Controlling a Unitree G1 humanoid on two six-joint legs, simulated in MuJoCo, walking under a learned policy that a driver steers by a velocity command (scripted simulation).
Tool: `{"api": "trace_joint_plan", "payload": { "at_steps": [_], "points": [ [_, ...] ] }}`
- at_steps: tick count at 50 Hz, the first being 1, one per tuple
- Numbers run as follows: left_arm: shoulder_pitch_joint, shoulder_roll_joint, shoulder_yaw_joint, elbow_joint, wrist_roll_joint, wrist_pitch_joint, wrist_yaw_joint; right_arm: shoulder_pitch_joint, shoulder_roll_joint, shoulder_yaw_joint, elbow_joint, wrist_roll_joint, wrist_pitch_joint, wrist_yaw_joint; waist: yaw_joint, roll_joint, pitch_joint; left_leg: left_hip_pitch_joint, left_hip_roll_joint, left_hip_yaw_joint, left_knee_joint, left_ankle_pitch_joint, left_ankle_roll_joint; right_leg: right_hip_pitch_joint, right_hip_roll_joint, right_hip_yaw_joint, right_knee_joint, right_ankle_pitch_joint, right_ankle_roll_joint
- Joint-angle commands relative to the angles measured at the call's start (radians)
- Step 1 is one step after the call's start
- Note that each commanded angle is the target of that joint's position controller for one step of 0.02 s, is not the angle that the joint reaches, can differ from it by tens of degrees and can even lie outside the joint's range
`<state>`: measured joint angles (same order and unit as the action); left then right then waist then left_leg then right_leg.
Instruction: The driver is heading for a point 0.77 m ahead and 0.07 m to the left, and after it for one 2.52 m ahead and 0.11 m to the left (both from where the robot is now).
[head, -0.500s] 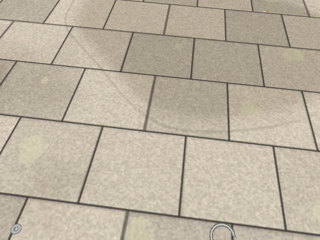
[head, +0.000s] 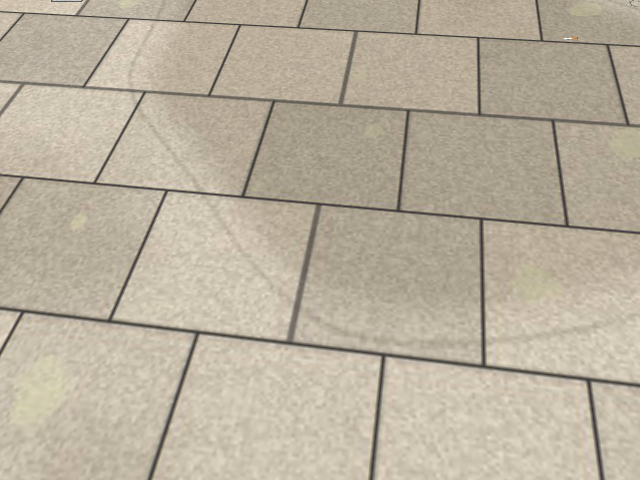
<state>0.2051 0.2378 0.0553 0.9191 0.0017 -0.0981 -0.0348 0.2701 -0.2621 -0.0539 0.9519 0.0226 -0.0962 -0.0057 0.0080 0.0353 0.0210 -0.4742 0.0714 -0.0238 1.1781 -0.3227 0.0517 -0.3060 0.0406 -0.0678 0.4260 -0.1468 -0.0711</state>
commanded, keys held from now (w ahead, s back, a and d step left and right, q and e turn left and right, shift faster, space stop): w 0.96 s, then no key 0.04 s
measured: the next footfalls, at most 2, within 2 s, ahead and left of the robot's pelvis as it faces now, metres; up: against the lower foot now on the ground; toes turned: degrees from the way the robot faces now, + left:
left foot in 0.42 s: +0.41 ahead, +0.15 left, +0.00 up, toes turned +3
right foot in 0.96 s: +0.71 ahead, -0.10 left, +0.00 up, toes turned -4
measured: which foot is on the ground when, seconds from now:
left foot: up 0.00-0.40, down 0.42-0.98, up 1.00-1.00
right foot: down 0.00-0.44, up 0.46-0.94, down 0.96-1.00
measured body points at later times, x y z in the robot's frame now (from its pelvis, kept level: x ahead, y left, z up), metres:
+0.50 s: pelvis +0.28 +0.06 -0.01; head +0.31 +0.07 +0.44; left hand +0.27 +0.32 -0.16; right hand +0.45 -0.19 -0.12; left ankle +0.37 +0.15 -0.74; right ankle +0.11 -0.08 -0.65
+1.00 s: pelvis +0.55 +0.01 -0.02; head +0.59 +0.00 +0.43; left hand +0.75 +0.25 -0.12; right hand +0.52 -0.26 -0.16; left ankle +0.38 +0.15 -0.72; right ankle +0.67 -0.09 -0.74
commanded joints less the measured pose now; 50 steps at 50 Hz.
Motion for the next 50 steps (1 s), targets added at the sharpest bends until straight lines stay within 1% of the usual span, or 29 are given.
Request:
{"api": "trace_joint_plan", "payload": {
  "at_steps": [1, 3, 5, 10, 14, 17, 18, 19, 20, 21, 22, 23, 24, 25, 26, 27, 28, 30, 32, 34, 38, 41, 43, 45, 46, 47, 48, 49, 50],
  "points": [
    [0.014, 0.094, 0.015, -0.027, 0.004, -0.02, 0.0, 0.062, -0.044, -0.02, -0.04, -0.007, 0.014, -0.009, -0.032, -0.108, -0.043, -0.115, 0.085, -0.039, -0.041, 0.088, -0.003, 0.1, -0.259, 0.269, -0.283, 0.104, -0.166],
    [0.049, 0.126, 0.022, -0.01, 0.005, -0.021, 0.013, -0.003, -0.054, -0.026, -0.065, -0.013, 0.02, -0.013, -0.026, -0.089, -0.012, -0.186, 0.091, -0.036, -0.128, 0.17, -0.022, 0.111, -0.26, 0.235, -0.306, 0.158, -0.173],
    [0.086, 0.132, 0.022, 0.004, 0.002, -0.015, 0.026, -0.08, -0.054, -0.028, -0.09, -0.019, 0.019, -0.012, -0.008, -0.08, 0.004, -0.248, 0.09, -0.033, -0.239, 0.27, -0.037, 0.15, -0.255, 0.209, -0.313, 0.194, -0.163],
    [0.164, 0.142, 0.02, 0.033, -0.01, -0.004, 0.039, -0.247, -0.025, -0.015, -0.135, -0.012, 0.009, 0.006, 0.045, -0.087, 0.035, -0.22, 0.046, 0.01, -0.508, 0.447, -0.038, 0.203, -0.226, 0.137, -0.321, 0.175, -0.124],
    [0.233, 0.148, 0.024, 0.07, -0.015, 0.012, 0.041, -0.354, -0.025, -0.006, -0.176, -0.003, 0.001, 0.028, 0.079, -0.086, 0.071, -0.255, 0.024, 0.021, -0.612, 0.396, -0.027, 0.336, -0.27, 0.14, -0.275, 0.19, -0.127],
    [0.233, 0.162, 0.033, 0.082, -0.019, 0.027, 0.048, -0.366, -0.043, -0.007, -0.197, 0.001, -0.01, 0.046, 0.057, -0.104, 0.066, -0.218, 0.005, 0.027, -0.661, 0.295, 0.007, 0.411, -0.31, 0.148, -0.206, 0.293, -0.111],
    [0.215, 0.171, 0.036, 0.079, -0.019, 0.03, 0.049, -0.328, -0.06, -0.013, -0.19, 0.001, -0.013, 0.048, 0.031, -0.117, 0.041, -0.144, -0.015, 0.042, -0.673, 0.262, 0.022, 0.415, -0.31, 0.142, -0.166, 0.398, -0.1],
    [0.19, 0.18, 0.039, 0.073, -0.02, 0.034, 0.05, -0.253, -0.085, -0.026, -0.171, -0.002, -0.015, 0.047, -0.015, -0.132, -0.009, -0.017, -0.051, 0.072, -0.683, 0.247, 0.04, 0.406, -0.295, 0.125, -0.083, 0.568, -0.086],
    [0.17, 0.164, 0.033, 0.067, -0.018, 0.038, 0.049, -0.094, -0.127, -0.05, -0.121, -0.005, -0.015, 0.041, -0.092, -0.12, -0.1, 0.2, -0.08, 0.092, -0.698, 0.269, 0.069, 0.356, -0.243, 0.086, 0.092, 0.672, -0.061],
    [0.167, 0.135, 0.018, 0.044, -0.005, 0.037, 0.048, 0.099, -0.198, -0.073, -0.077, -0.017, -0.014, 0.032, -0.158, -0.043, -0.244, 0.526, 0.066, -0.071, -0.663, 0.296, 0.132, 0.149, -0.188, 0.046, 0.382, 0.467, -0.026],
    [0.289, 0.0, -0.022, 0.039, -0.003, 0.014, 0.035, 0.191, -0.276, -0.09, -0.05, -0.022, -0.008, 0.032, -0.108, 0.214, -0.389, 0.895, 0.31, -0.549, -0.754, 0.117, 0.296, -0.27, 0.003, 0.04, 0.769, -0.142, 0.046],
    [0.248, 0.072, -0.006, 0.054, -0.021, -0.012, 0.029, 0.183, -0.184, -0.062, -0.053, -0.017, -0.006, 0.032, -0.129, 0.178, -0.412, 0.896, 0.321, -0.696, -0.861, 0.051, 0.284, -0.386, -0.007, 0.19, 0.905, -0.409, 0.03],
    [0.153, 0.141, 0.013, 0.02, -0.047, -0.028, 0.026, 0.09, -0.143, -0.047, -0.067, -0.012, -0.008, 0.03, -0.113, 0.136, -0.256, 0.764, 0.289, -0.54, -0.874, 0.07, 0.231, -0.461, -0.064, 0.183, 0.937, -0.35, 0.013],
    [0.092, 0.143, 0.014, 0.005, -0.049, -0.031, 0.032, 0.0, -0.114, -0.036, -0.09, -0.015, -0.008, 0.029, -0.082, 0.053, -0.168, 0.604, 0.25, -0.406, -0.898, 0.152, 0.203, -0.434, -0.121, 0.151, 0.895, -0.256, 0.009],
    [0.062, 0.132, 0.02, 0.001, -0.034, -0.025, 0.04, -0.055, -0.085, -0.028, -0.094, -0.024, -0.01, 0.034, -0.051, 0.01, -0.097, 0.462, 0.211, -0.314, -0.935, 0.228, 0.187, -0.393, -0.153, 0.136, 0.827, -0.196, 0.013],
    [0.084, 0.116, 0.026, 0.006, -0.026, -0.011, 0.044, -0.077, -0.061, -0.02, -0.092, -0.032, -0.014, 0.037, -0.014, 0.034, -0.079, 0.379, 0.178, -0.251, -0.966, 0.26, 0.172, -0.324, -0.182, 0.144, 0.776, -0.155, 0.012],
    [0.106, 0.091, 0.024, 0.012, -0.024, 0.004, 0.045, -0.077, -0.054, -0.019, -0.085, -0.033, -0.016, 0.04, 0.002, 0.047, -0.07, 0.33, 0.162, -0.219, -0.994, 0.267, 0.173, -0.282, -0.188, 0.141, 0.745, -0.136, 0.016],
    [0.107, 0.067, 0.024, 0.012, -0.02, 0.022, 0.048, -0.048, -0.078, -0.024, -0.066, -0.029, -0.02, 0.034, 0.015, 0.041, -0.043, 0.284, 0.153, -0.166, -1.034, 0.306, 0.189, -0.285, -0.196, 0.128, 0.685, -0.101, 0.03],
    [0.033, 0.075, 0.028, -0.015, -0.012, 0.028, 0.051, -0.016, -0.108, -0.031, -0.052, -0.029, -0.019, 0.021, 0.006, 0.024, -0.011, 0.293, 0.156, -0.141, -1.059, 0.329, 0.195, -0.357, -0.203, 0.126, 0.585, -0.013, 0.05],
    [-0.038, 0.072, 0.029, -0.038, -0.006, 0.025, 0.048, 0.014, -0.113, -0.031, -0.039, -0.026, -0.013, 0.01, -0.01, 0.019, 0.003, 0.319, 0.147, -0.11, -1.07, 0.336, 0.181, -0.397, -0.2, 0.122, 0.47, 0.095, 0.062],
    [-0.17, 0.052, 0.018, -0.071, -0.012, 0.017, 0.034, 0.071, -0.123, -0.032, -0.015, -0.015, -0.007, 0.0, -0.05, 0.026, 0.03, 0.345, 0.119, -0.043, -1.076, 0.32, 0.15, -0.359, -0.16, 0.085, 0.251, 0.244, 0.064],
    [-0.252, 0.053, 0.011, -0.098, -0.019, 0.014, 0.02, 0.122, -0.13, -0.035, 0.014, -0.009, 0.001, -0.002, -0.077, 0.026, 0.056, 0.419, 0.146, -0.037, -1.053, 0.307, 0.148, -0.362, -0.141, 0.075, 0.167, 0.232, 0.059],
    [-0.285, 0.062, 0.009, -0.117, -0.022, 0.008, 0.009, 0.138, -0.136, -0.04, 0.03, -0.005, 0.01, -0.005, -0.078, 0.03, 0.069, 0.482, 0.177, -0.043, -1.018, 0.321, 0.141, -0.371, -0.137, 0.081, 0.127, 0.182, 0.041],
    [-0.27, 0.083, 0.014, -0.123, -0.024, 0.001, -0.001, 0.128, -0.148, -0.047, 0.035, -0.002, 0.019, -0.009, -0.055, 0.042, 0.058, 0.526, 0.202, -0.051, -0.971, 0.386, 0.125, -0.326, -0.124, 0.074, 0.098, 0.108, 0.015],
    [-0.228, 0.1, 0.022, -0.115, -0.024, -0.002, -0.003, 0.111, -0.156, -0.05, 0.033, -0.002, 0.024, -0.01, -0.027, 0.053, 0.033, 0.532, 0.202, -0.046, -0.925, 0.488, 0.114, -0.253, -0.103, 0.056, 0.087, 0.075, 0.001],
    [-0.136, 0.125, 0.037, -0.089, -0.021, -0.004, -0.001, 0.085, -0.156, -0.049, 0.027, 0.0, 0.029, -0.011, 0.028, 0.056, -0.021, 0.52, 0.174, -0.017, -0.818, 0.653, 0.095, -0.114, -0.069, 0.023, 0.067, 0.068, -0.019],
    [0.038, 0.175, 0.064, -0.032, -0.017, -0.004, 0.005, 0.08, -0.128, -0.038, 0.021, -0.004, 0.033, -0.011, 0.098, 0.031, -0.127, 0.446, 0.115, 0.027, -0.613, 0.713, 0.066, 0.127, -0.058, 0.021, 0.074, 0.082, -0.049],
    [0.207, 0.263, 0.084, -0.001, 0.001, -0.003, 0.015, 0.102, -0.09, -0.02, -0.005, -0.028, 0.034, -0.012, 0.134, -0.123, -0.28, 0.236, 0.033, 0.081, -0.266, 0.414, 0.017, 0.424, -0.268, 0.269, 0.086, 0.18, -0.117],
    [0.217, 0.301, 0.085, 0.013, 0.008, 0.0, 0.006, 0.228, 0.037, 0.013, 0.005, -0.023, 0.014, -0.004, 0.055, -0.378, -0.383, -0.114, -0.154, 0.018, 0.032, -0.255, -0.042, 0.677, -0.454, 0.709, -0.053, 0.17, -0.273]
  ]
}}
